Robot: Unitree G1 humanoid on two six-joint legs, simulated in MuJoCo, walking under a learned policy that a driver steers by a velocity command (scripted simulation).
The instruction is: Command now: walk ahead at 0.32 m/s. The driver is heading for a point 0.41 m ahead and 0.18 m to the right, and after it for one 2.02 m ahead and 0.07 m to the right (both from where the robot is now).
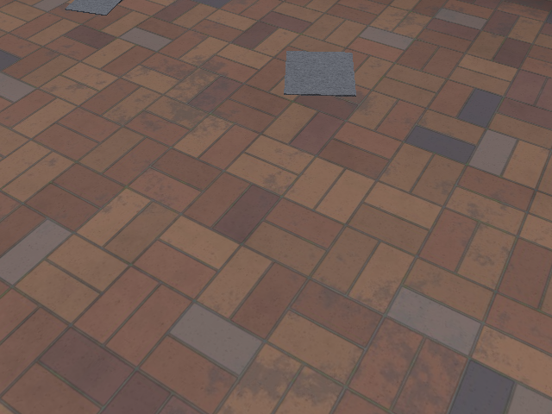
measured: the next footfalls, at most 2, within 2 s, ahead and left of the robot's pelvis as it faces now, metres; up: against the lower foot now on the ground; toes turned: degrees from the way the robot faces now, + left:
left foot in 0.36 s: +0.29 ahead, +0.14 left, +0.00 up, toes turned -4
right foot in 0.88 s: +0.48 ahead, -0.18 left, +0.00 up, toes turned -24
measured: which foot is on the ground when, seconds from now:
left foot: down 0.00-0.06, up 0.08-0.34, down 0.36-0.88, up 0.90-1.00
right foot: down 0.00-0.36, up 0.38-0.86, down 0.88-1.00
